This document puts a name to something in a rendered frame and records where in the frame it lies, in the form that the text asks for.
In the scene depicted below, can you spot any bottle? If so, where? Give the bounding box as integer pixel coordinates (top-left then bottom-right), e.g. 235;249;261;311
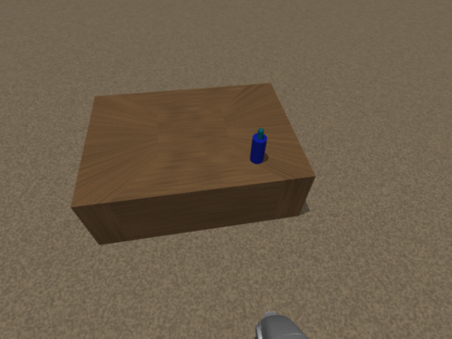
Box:
250;129;267;164

